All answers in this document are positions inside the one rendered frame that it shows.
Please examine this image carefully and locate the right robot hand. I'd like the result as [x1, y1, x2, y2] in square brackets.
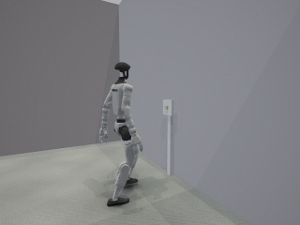
[131, 134, 143, 155]

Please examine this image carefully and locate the left robot foot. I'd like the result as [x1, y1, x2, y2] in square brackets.
[126, 177, 138, 185]

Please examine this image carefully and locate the left robot forearm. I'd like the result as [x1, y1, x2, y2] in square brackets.
[101, 105, 110, 128]

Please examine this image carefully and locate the right robot upper arm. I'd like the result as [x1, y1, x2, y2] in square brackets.
[121, 83, 133, 113]

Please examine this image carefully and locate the left robot upper arm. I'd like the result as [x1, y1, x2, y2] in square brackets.
[103, 85, 113, 109]

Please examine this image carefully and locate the left robot hand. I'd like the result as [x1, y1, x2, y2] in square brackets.
[99, 127, 109, 144]

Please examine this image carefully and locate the right robot forearm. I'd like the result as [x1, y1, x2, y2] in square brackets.
[124, 106, 137, 136]

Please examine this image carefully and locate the robot right shin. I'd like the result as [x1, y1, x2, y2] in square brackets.
[112, 164, 131, 201]

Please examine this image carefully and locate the panel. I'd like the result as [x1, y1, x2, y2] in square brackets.
[163, 99, 174, 176]

